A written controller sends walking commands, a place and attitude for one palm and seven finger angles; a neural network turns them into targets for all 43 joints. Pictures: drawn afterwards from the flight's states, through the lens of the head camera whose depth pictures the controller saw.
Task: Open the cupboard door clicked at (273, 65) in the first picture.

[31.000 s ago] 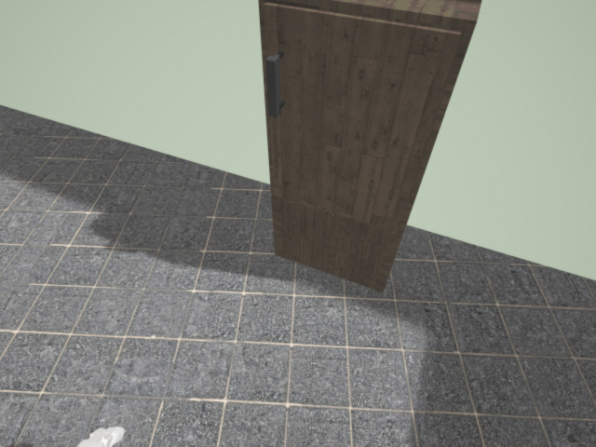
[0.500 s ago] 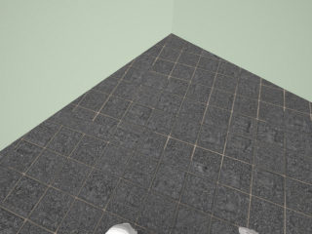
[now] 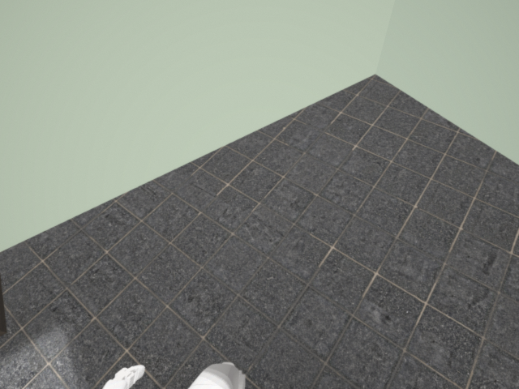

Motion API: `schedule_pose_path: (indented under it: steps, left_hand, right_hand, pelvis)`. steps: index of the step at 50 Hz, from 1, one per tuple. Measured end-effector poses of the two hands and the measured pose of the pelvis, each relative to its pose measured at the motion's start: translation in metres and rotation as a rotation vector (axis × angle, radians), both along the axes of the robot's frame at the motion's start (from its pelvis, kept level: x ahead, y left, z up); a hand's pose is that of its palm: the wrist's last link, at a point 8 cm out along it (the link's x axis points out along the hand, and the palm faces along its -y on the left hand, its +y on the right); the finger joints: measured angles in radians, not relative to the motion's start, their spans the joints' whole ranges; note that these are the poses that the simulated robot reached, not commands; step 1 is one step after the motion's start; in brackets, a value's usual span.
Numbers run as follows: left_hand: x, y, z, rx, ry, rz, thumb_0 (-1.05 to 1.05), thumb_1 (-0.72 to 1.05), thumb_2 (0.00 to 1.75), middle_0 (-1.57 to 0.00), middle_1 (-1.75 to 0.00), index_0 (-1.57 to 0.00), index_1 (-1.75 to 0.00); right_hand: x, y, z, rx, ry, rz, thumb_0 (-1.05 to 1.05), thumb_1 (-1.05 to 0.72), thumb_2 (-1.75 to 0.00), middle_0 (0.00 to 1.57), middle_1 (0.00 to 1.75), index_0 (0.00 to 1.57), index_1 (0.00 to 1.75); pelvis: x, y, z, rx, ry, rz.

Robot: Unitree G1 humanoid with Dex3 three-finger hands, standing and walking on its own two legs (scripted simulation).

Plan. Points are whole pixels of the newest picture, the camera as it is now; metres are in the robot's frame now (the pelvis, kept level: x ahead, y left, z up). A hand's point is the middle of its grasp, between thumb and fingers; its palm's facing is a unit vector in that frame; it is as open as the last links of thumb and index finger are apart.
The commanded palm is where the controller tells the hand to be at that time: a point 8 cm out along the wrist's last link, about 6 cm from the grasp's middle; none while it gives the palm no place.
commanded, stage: turn to face it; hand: left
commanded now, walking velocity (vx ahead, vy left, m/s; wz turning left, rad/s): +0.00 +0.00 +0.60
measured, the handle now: out of the picture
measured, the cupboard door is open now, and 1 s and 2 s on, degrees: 41 41 41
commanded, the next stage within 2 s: take the last steps up to it in 1.94 s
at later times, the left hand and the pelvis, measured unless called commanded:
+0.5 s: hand out of the picture +0.04 +0.24 -0.15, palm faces +0.31 -0.91 -0.27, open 7.4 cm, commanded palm none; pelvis +0.01 +0.00 +0.01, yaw +17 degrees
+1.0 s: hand out of the picture -0.04 +0.17 -0.18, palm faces +0.59 -0.78 -0.21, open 7.3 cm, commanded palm none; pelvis +0.03 -0.02 -0.01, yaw +37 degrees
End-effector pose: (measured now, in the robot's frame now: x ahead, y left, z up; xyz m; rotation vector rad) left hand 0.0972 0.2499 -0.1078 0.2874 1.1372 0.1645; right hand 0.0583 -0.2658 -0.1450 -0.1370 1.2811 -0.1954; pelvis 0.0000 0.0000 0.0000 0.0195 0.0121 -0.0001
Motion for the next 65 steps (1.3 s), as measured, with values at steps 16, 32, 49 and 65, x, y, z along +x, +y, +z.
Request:
schedule_pose_path:
  steps: [16,32,49,65]
  left_hand:
    - [-0.096,0.017,-0.043,-0.095,0.154,0.284,0.01,0.90,0.90,-0.21,-0.30,-0.20,-0.30]
    - [-0.070,0.003,-0.004,0.016,-0.032,0.393,0.01,0.91,0.90,-0.20,-0.30,-0.20,-0.30]
    - [-0.163,-0.052,-0.036,-0.132,0.076,0.681,0.01,0.91,0.90,-0.21,-0.30,-0.21,-0.30]
    - [-0.169,-0.023,-0.008,-0.031,0.002,0.829,0.01,0.91,0.90,-0.20,-0.30,-0.20,-0.30]
  right_hand:
    - [0.109,0.046,0.023,-0.054,-0.130,0.301,0.01,-0.91,-0.90,0.20,0.29,0.20,0.30]
    - [0.123,0.018,0.001,-0.001,-0.027,0.401,0.01,-0.90,-0.89,0.21,0.30,0.20,0.30]
    - [0.207,0.081,0.020,-0.028,-0.088,0.695,0.01,-0.91,-0.90,0.20,0.29,0.20,0.30]
    - [0.219,0.108,0.021,-0.017,-0.057,0.851,0.01,-0.90,-0.89,0.21,0.30,0.20,0.30]
  pelvis:
    - [0.009,0.010,-0.008,-0.002,-0.004,0.202]
    - [0.027,-0.033,-0.006,-0.009,0.009,0.382]
    - [0.035,-0.026,-0.006,-0.004,-0.006,0.628]
    - [0.047,-0.032,0.006,-0.033,-0.003,0.799]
